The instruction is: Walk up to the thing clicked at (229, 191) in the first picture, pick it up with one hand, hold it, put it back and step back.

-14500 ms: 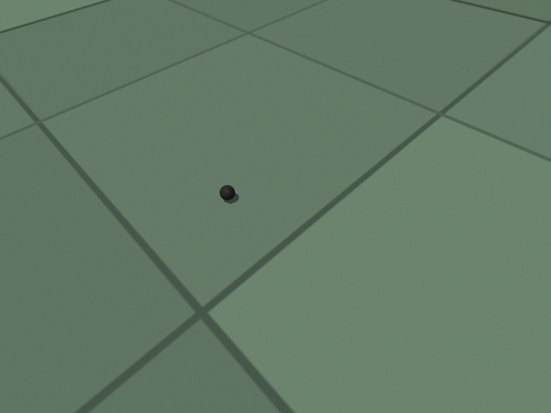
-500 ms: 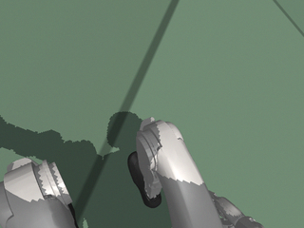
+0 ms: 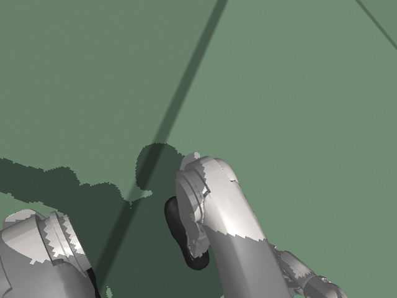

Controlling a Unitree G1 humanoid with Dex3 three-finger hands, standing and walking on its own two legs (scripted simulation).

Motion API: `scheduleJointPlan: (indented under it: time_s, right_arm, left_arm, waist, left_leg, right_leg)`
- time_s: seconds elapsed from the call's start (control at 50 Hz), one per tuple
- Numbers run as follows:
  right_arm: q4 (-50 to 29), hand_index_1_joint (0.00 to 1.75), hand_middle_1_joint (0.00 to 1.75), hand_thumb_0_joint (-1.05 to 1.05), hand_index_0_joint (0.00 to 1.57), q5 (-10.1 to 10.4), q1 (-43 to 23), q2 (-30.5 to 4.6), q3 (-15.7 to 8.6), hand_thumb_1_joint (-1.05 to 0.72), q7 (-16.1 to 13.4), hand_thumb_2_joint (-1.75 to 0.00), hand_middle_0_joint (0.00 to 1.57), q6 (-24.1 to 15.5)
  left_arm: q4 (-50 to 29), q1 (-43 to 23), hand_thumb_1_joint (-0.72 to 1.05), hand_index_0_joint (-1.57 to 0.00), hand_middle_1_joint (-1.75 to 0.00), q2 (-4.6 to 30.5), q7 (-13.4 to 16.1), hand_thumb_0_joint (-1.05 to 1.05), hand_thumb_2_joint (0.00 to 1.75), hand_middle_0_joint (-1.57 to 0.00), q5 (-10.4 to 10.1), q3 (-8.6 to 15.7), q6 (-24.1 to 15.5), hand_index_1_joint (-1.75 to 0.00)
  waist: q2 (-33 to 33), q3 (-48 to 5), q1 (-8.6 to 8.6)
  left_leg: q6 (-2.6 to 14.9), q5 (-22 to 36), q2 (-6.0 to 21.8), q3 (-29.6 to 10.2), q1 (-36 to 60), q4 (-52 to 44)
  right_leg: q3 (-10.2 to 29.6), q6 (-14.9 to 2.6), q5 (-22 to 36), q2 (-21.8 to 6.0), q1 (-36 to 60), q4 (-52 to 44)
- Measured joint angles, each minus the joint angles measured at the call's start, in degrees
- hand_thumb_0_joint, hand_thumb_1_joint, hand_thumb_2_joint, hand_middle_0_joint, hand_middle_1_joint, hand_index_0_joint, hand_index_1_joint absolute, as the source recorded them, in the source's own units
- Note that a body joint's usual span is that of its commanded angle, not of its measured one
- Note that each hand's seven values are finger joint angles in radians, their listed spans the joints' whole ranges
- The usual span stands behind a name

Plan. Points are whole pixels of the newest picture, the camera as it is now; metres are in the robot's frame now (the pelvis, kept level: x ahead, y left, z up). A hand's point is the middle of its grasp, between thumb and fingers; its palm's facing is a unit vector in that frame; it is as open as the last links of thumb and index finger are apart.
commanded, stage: close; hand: left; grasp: from above
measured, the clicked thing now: out of the picture +0.45 +0.36 -0.27
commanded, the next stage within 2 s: settle in 1.22 s
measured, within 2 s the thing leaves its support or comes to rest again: leaves its support in 1.64 s
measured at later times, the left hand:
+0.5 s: hand out of the picture +0.44 +0.35 -0.25, palm faces -0.44 -0.16 -0.88, open 10.6 cm
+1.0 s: hand out of the picture +0.44 +0.35 -0.25, palm faces -0.44 -0.19 -0.88, open 9.0 cm
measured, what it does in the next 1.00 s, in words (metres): stands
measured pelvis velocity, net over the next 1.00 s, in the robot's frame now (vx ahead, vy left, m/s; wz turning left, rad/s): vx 0.00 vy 0.00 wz -0.01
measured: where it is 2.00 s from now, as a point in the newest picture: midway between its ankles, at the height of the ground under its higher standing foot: (143, 271)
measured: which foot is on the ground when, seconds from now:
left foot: down 0.00-1.00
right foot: down 0.00-1.00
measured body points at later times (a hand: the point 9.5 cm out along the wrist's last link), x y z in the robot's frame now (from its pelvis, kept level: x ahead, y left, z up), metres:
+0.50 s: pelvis +0.00 +0.00 +0.00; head +0.27 +0.14 +0.32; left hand +0.46 +0.36 -0.20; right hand +0.08 -0.26 -0.06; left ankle +0.06 +0.13 -0.27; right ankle +0.11 -0.13 -0.27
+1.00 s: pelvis +0.00 +0.00 +0.00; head +0.28 +0.14 +0.32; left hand +0.46 +0.36 -0.20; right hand +0.07 -0.25 -0.05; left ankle +0.06 +0.13 -0.27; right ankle +0.11 -0.13 -0.27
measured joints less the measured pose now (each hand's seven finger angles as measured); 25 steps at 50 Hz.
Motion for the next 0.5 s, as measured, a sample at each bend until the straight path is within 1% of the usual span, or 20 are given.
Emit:
scheduleJointPlan:
  time_s: [0.08, 0.12, 0.24, 0.38, 0.5]
  right_arm:
    - [-0.1, 0.30, 0.30, 0.00, 0.20, 0.3, 0.5, -0.2, 0.0, -0.90, -0.1, -0.90, 0.20, 0.3]
    - [0.0, 0.30, 0.30, 0.00, 0.20, 0.3, 0.8, -0.2, -0.1, -0.90, -0.2, -0.90, 0.20, 0.7]
    - [0.2, 0.30, 0.30, 0.00, 0.20, 0.2, 1.0, -0.2, -0.3, -0.90, -0.3, -0.90, 0.20, 1.6]
    - [0.0, 0.30, 0.30, 0.00, 0.20, -0.1, 0.4, -0.3, -0.2, -0.90, -0.3, -0.90, 0.20, 1.8]
    - [-0.1, 0.30, 0.30, 0.00, 0.20, -0.5, -0.4, -0.4, 0.1, -0.90, -0.3, -0.90, 0.20, 1.0]
  left_arm:
    - [-1.0, 0.9, -0.23, -0.26, -1.02, 0.4, -1.1, 0.00, 0.78, -0.21, -0.4, 0.9, -0.4, -0.97]
    - [-1.8, 1.2, -0.21, -0.27, -1.01, 0.4, -1.6, 0.00, 0.77, -0.23, -0.7, 0.7, -0.7, -0.96]
    - [-2.3, 1.8, -0.16, -0.31, -0.98, 0.2, -1.9, 0.00, 0.75, -0.26, -0.2, 0.3, -2.0, -0.93]
    - [-1.6, 1.6, -0.09, -0.36, -0.96, 0.1, -0.8, 0.00, 0.74, -0.32, 1.1, -0.1, -3.3, -0.91]
    - [-0.4, 0.9, -0.01, -0.42, -0.94, 0.4, 0.9, 0.00, 0.70, -0.37, 2.1, -0.3, -3.1, -0.88]
  waist:
    - [0.1, 0.2, 0.01]
    - [0.1, 0.0, 0.22]
    - [0.0, -0.4, 0.46]
    - [-0.3, -0.2, 0.56]
    - [-0.9, 0.4, 0.25]
  left_leg:
    - [0.02, -0.2, 0.1, -0.1, 0.2, -0.1]
    - [-0.01, -0.4, 0.1, -0.1, 0.3, -0.2]
    - [-0.22, -0.6, 0.0, -0.3, 0.6, -0.3]
    - [-0.29, -0.3, -0.1, -0.4, 0.7, -0.3]
    - [-0.19, 0.2, 0.0, -0.4, 0.6, 0.1]
  right_leg:
    - [0.0, 0.25, -0.1, 0.0, 0.2, -0.2]
    - [-0.1, 0.30, -0.2, 0.0, 0.3, -0.3]
    - [-0.3, 0.00, -0.5, -0.2, 0.6, -0.5]
    - [-0.4, -0.22, -0.2, -0.2, 0.7, -0.4]
    - [-0.3, 0.21, 0.4, 0.0, 0.5, -0.1]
